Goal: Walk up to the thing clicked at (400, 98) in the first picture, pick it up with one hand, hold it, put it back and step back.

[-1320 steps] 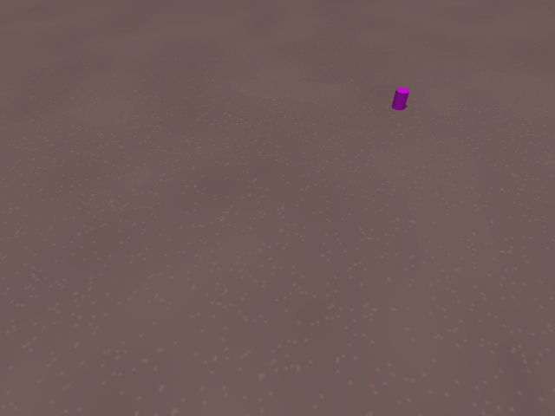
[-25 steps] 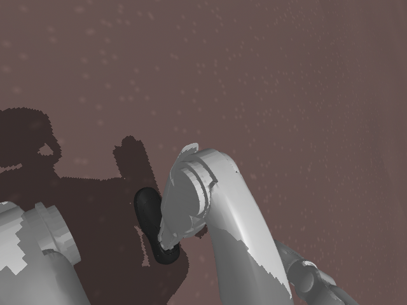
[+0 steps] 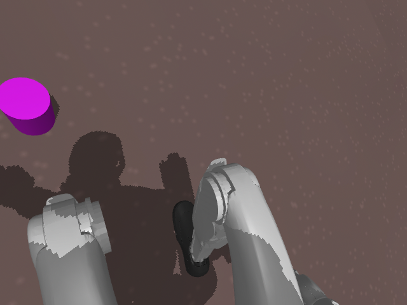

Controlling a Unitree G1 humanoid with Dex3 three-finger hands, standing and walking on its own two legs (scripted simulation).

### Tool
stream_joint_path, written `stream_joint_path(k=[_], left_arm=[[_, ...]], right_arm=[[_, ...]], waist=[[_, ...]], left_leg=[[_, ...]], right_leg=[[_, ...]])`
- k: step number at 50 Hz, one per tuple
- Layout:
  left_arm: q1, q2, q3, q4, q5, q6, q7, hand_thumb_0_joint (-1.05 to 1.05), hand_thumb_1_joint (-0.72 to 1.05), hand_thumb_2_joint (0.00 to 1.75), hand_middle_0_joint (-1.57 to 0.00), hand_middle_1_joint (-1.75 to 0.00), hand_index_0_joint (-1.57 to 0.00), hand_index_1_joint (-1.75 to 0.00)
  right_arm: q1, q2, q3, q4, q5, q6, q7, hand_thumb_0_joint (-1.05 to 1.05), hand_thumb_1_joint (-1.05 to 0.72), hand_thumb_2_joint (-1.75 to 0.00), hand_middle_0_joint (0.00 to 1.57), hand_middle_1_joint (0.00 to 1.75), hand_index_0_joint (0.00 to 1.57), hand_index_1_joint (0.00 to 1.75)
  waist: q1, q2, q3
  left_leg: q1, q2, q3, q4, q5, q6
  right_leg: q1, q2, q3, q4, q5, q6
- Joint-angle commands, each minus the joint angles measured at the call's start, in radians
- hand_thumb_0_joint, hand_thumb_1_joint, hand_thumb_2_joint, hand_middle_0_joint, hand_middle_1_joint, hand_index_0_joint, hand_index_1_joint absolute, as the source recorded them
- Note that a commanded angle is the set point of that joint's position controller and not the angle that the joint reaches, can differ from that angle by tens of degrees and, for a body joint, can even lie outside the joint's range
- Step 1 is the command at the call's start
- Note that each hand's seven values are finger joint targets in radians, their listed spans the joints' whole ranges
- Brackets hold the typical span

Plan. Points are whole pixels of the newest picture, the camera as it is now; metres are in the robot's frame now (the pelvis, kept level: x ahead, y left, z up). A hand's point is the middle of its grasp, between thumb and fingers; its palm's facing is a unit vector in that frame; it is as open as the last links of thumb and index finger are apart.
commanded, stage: home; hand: left
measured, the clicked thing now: (29, 109) +0.51 +0.24 -0.27
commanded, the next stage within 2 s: none
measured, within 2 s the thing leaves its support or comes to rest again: neither
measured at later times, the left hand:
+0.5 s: hand out of the picture +0.33 +0.33 +0.07, palm faces +0.24 -0.85 -0.48, open 16.1 cm
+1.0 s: hand out of the picture +0.26 +0.23 +0.26, palm faces +0.27 -0.90 -0.34, open 16.3 cm
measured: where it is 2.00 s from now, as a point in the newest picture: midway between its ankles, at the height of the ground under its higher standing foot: (149, 276)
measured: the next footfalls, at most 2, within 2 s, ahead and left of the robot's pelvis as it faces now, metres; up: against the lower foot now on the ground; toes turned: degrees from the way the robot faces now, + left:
none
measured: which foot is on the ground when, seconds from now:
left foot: down 0.00-1.00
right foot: down 0.00-1.00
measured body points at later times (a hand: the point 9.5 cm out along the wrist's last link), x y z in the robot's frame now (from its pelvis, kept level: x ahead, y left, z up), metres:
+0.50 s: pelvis +0.03 -0.02 +0.17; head +0.21 +0.05 +0.58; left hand +0.31 +0.37 +0.10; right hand +0.25 -0.23 +0.05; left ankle +0.07 +0.11 -0.30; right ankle +0.14 -0.13 -0.30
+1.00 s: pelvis +0.08 -0.01 +0.35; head +0.15 +0.02 +0.79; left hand +0.24 +0.28 +0.28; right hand +0.26 -0.23 +0.26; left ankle +0.07 +0.11 -0.30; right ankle +0.14 -0.13 -0.30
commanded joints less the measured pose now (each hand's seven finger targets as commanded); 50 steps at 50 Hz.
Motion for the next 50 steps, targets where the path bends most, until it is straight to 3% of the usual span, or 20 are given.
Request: stream_joint_path(k=[1, 3, 6, 9, 11, 12, 14, 15, 16, 19, 21, 23, 25, 30, 32, 36, 39, 40, 46, 50], left_arm=[[-0.087, 0.102, -0.051, -0.278, -0.041, 0.029, 0.015, 0.0, -0.31, 0.2, -0.08, -0.1, -0.08, -0.1], [0.039, -0.008, -0.1, -0.325, -0.06, 0.079, 0.013, 0.0, -0.35, 0.18, -0.08, -0.1, -0.08, -0.1], [0.044, -0.078, -0.155, -0.528, -0.083, 0.133, 0.011, 0.0, -0.24, 0.25, -0.11, -0.13, -0.1, -0.13], [0.23, -0.076, -0.129, -0.686, -0.101, 0.181, 0.023, 0.0, -0.27, 0.22, -0.09, -0.11, -0.09, -0.11], [0.29, -0.086, -0.128, -0.789, -0.113, 0.213, 0.039, 0.0, -0.24, 0.24, -0.09, -0.11, -0.09, -0.11], [0.305, -0.118, -0.138, -0.838, -0.119, 0.227, 0.045, 0.0, -0.24, 0.24, -0.09, -0.11, -0.09, -0.11], [0.288, -0.112, -0.139, -0.958, -0.126, 0.244, 0.068, 0.0, -0.27, 0.22, -0.09, -0.11, -0.09, -0.11], [0.358, -0.131, -0.139, -0.95, -0.133, 0.26, 0.08, 0.0, -0.26, 0.23, -0.1, -0.12, -0.1, -0.12], [0.434, -0.184, -0.167, -0.912, -0.137, 0.281, 0.089, 0.0, -0.31, 0.21, -0.1, -0.11, -0.09, -0.11], [0.449, -0.24, -0.192, -0.985, -0.15, 0.302, 0.117, 0.0, -0.36, 0.18, -0.09, -0.1, -0.09, -0.11], [0.52, -0.292, -0.221, -0.984, -0.16, 0.321, 0.129, 0.0, -0.38, 0.17, -0.09, -0.1, -0.09, -0.1], [0.573, -0.36, -0.252, -0.953, -0.169, 0.339, 0.138, 0.0, -0.4, 0.16, -0.09, -0.1, -0.09, -0.1], [0.605, -0.405, -0.275, -0.934, -0.175, 0.353, 0.146, 0.0, -0.42, 0.14, -0.08, -0.09, -0.08, -0.09], [0.733, -0.479, -0.312, -0.92, -0.194, 0.398, 0.164, 0.0, -0.45, 0.13, -0.08, -0.09, -0.08, -0.09], [0.791, -0.504, -0.323, -0.932, -0.205, 0.418, 0.174, 0.0, -0.42, 0.15, -0.1, -0.11, -0.1, -0.11], [0.875, -0.569, -0.366, -0.968, -0.218, 0.453, 0.195, 0.0, -0.44, 0.15, -0.11, -0.12, -0.11, -0.12], [0.95, -0.569, -0.37, -1.035, -0.227, 0.48, 0.214, 0.0, -0.43, 0.16, -0.13, -0.14, -0.13, -0.14], [0.97, -0.607, -0.4, -1.053, -0.232, 0.49, 0.217, 0.0, -0.42, 0.17, -0.13, -0.14, -0.13, -0.14], [1.124, -0.663, -0.457, -1.188, -0.242, 0.545, 0.238, 0.0, -0.39, 0.19, -0.15, -0.16, -0.15, -0.16], [1.216, -0.713, -0.509, -1.294, -0.245, 0.577, 0.244, 0.0, -0.43, 0.16, -0.12, -0.13, -0.12, -0.13]], right_arm=[[0.168, -0.303, -0.199, -0.008, 0.023, 0.011, -0.004, 0.0, -0.9, -0.9, 0.2, 0.3, 0.2, 0.3], [0.184, -0.292, -0.238, -0.006, 0.05, 0.01, -0.003, 0.0, -0.9, -0.9, 0.2, 0.3, 0.2, 0.3], [0.177, -0.276, -0.296, -0.012, 0.092, 0.005, -0.003, 0.0, -0.9, -0.9, 0.2, 0.3, 0.2, 0.3], [0.191, -0.259, -0.355, -0.028, 0.134, 0.005, -0.013, 0.0, -0.9, -0.9, 0.2, 0.3, 0.2, 0.3], [0.174, -0.24, -0.371, -0.054, 0.158, 0.002, -0.029, 0.0, -0.9, -0.9, 0.2, 0.3, 0.2, 0.3], [0.167, -0.222, -0.375, -0.064, 0.167, -0.002, -0.036, 0.0, -0.9, -0.9, 0.2, 0.3, 0.2, 0.3], [0.155, -0.19, -0.379, -0.075, 0.179, -0.018, -0.06, 0.0, -0.9, -0.9, 0.2, 0.3, 0.2, 0.3], [0.136, -0.175, -0.377, -0.091, 0.186, -0.028, -0.074, 0.0, -0.9, -0.9, 0.2, 0.3, 0.2, 0.3], [0.117, -0.159, -0.375, -0.097, 0.189, -0.041, -0.085, 0.0, -0.9, -0.9, 0.2, 0.3, 0.2, 0.3], [0.107, -0.132, -0.381, -0.093, 0.188, -0.078, -0.116, 0.0, -0.89, -0.9, 0.2, 0.3, 0.2, 0.3], [0.102, -0.119, -0.382, -0.099, 0.188, -0.1, -0.131, 0.0, -0.89, -0.9, 0.2, 0.3, 0.2, 0.3], [0.105, -0.105, -0.381, -0.089, 0.187, -0.121, -0.143, 0.0, -0.89, -0.9, 0.2, 0.3, 0.2, 0.3], [0.11, -0.096, -0.383, -0.079, 0.186, -0.141, -0.154, 0.0, -0.89, -0.9, 0.2, 0.3, 0.2, 0.3], [0.121, -0.077, -0.382, -0.094, 0.192, -0.178, -0.169, 0.0, -0.89, -0.9, 0.2, 0.3, 0.2, 0.3], [0.126, -0.07, -0.379, -0.101, 0.196, -0.191, -0.173, 0.0, -0.89, -0.9, 0.2, 0.3, 0.2, 0.3], [0.133, -0.06, -0.378, -0.101, 0.195, -0.218, -0.186, 0.0, -0.9, -0.9, 0.2, 0.3, 0.2, 0.3], [0.127, -0.052, -0.372, -0.123, 0.202, -0.232, -0.199, 0.0, -0.9, -0.9, 0.2, 0.3, 0.2, 0.3], [0.126, -0.046, -0.37, -0.127, 0.202, -0.239, -0.201, 0.0, -0.9, -0.9, 0.2, 0.3, 0.2, 0.3], [0.136, -0.029, -0.362, -0.149, 0.202, -0.272, -0.231, 0.0, -0.9, -0.9, 0.2, 0.3, 0.2, 0.3], [0.14, -0.016, -0.36, -0.163, 0.197, -0.294, -0.252, 0.0, -0.9, -0.9, 0.2, 0.3, 0.2, 0.3]], waist=[[0.06, 0.705, -0.739], [0.078, 0.61, -0.719], [0.128, 0.529, -0.794], [0.191, 0.441, -0.922], [0.203, 0.386, -0.923], [0.201, 0.364, -0.936], [0.202, 0.337, -0.919], [0.21, 0.297, -0.885], [0.206, 0.263, -0.834], [0.218, 0.287, -0.835], [0.224, 0.288, -0.848], [0.215, 0.266, -0.815], [0.223, 0.288, -0.783], [0.239, 0.199, -0.775], [0.258, 0.185, -0.769], [0.261, 0.197, -0.693], [0.282, 0.198, -0.646], [0.272, 0.189, -0.623], [0.282, 0.199, -0.52], [0.273, 0.197, -0.459]], left_leg=[[0.697, 0.038, 0.04, -0.433, 0.339, -0.074], [0.644, 0.034, 0.046, -0.46, 0.278, -0.063], [0.631, 0.023, 0.053, -0.53, 0.16, -0.045], [0.694, 0.012, 0.065, -0.596, 0.13, -0.033], [0.696, 0.011, 0.055, -0.669, 0.036, -0.019], [0.712, 0.009, 0.053, -0.696, 0.025, -0.016], [0.724, 0.008, 0.081, -0.733, -0.004, -0.008], [0.709, 0.004, 0.089, -0.763, -0.036, -0.003], [0.701, 0.004, 0.11, -0.782, -0.045, -0.001], [0.797, 0.002, 0.137, -0.835, 0.008, -0.004], [0.87, 0.003, 0.154, -0.865, 0.08, -0.007], [0.92, 0.004, 0.162, -0.896, 0.159, -0.008], [0.988, 0.005, 0.169, -0.931, 0.24, -0.015], [1.107, 0.004, 0.177, -1.028, 0.378, -0.01], [1.165, 0.003, 0.179, -1.087, 0.4, -0.012], [1.283, 0.009, 0.173, -1.201, 0.444, -0.024], [1.349, 0.006, 0.176, -1.291, 0.415, -0.026], [1.371, 0.007, 0.176, -1.317, 0.402, -0.027], [1.504, 0.001, 0.186, -1.464, 0.397, -0.03], [1.57, 0.003, 0.186, -1.543, 0.386, -0.031]], right_leg=[[0.228, 0.031, -0.046, -0.121, 0.15, -0.085], [0.228, 0.027, -0.042, -0.161, 0.121, -0.087], [0.236, 0.019, -0.016, -0.206, 0.064, -0.09], [0.323, 0.016, 0.025, -0.269, 0.049, -0.086], [0.391, 0.015, 0.042, -0.334, 0.007, -0.08], [0.433, 0.014, 0.049, -0.365, 0.007, -0.078], [0.512, 0.017, 0.068, -0.437, -0.027, -0.074], [0.553, 0.017, 0.074, -0.48, -0.058, -0.07], [0.587, 0.017, 0.086, -0.527, -0.078, -0.069], [0.665, 0.012, 0.111, -0.609, -0.051, -0.073], [0.736, 0.012, 0.119, -0.654, 0.003, -0.074], [0.791, 0.009, 0.122, -0.7, 0.07, -0.075], [0.83, 0.006, 0.126, -0.741, 0.133, -0.078], [1.068, 0.003, 0.137, -0.873, 0.283, -0.067], [1.151, 0.003, 0.138, -0.928, 0.305, -0.065], [1.22, 0.01, 0.124, -1.015, 0.326, -0.07], [1.309, 0.01, 0.125, -1.1, 0.296, -0.069], [1.33, 0.011, 0.123, -1.128, 0.286, -0.068], [1.471, 0.017, 0.118, -1.272, 0.288, -0.063], [1.526, 0.024, 0.105, -1.341, 0.278, -0.063]])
